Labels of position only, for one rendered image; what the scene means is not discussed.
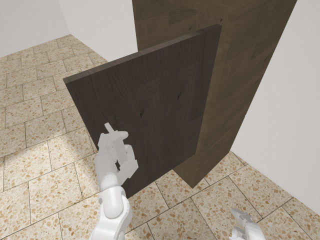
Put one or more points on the left robot forearm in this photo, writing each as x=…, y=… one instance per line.
x=115, y=214

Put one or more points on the right robot hand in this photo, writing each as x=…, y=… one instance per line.
x=252, y=229

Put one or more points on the handle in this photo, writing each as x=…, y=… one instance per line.
x=117, y=144

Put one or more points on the left robot hand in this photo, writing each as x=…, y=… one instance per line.
x=106, y=169

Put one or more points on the cupboard door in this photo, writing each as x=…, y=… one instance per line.
x=158, y=95

